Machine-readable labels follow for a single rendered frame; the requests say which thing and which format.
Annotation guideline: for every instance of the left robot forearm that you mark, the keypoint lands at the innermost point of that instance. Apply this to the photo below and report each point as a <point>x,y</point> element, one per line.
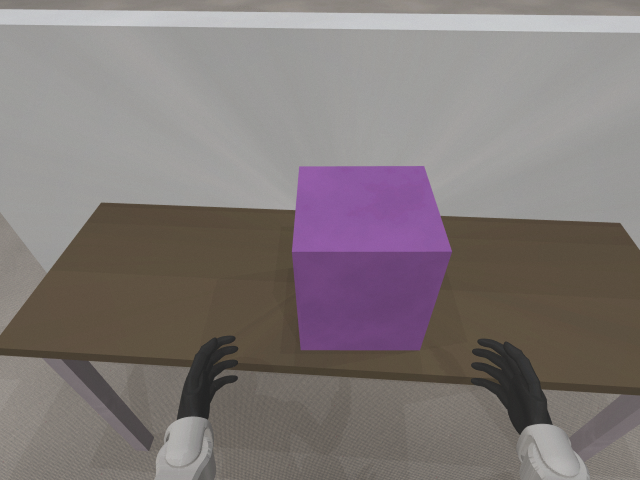
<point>187,453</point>

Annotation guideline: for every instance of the table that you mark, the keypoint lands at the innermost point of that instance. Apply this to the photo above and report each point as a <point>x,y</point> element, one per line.
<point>150,284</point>

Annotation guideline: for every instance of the robot right hand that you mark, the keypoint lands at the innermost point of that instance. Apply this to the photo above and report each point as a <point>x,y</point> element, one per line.
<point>520,390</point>

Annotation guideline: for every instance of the carton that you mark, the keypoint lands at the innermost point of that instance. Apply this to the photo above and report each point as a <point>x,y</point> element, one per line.
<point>369,252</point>

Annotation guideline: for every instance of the robot left hand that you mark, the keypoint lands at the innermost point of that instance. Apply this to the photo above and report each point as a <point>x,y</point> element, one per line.
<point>199,387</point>

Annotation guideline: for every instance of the right robot forearm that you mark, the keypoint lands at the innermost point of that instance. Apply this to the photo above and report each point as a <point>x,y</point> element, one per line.
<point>545,453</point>

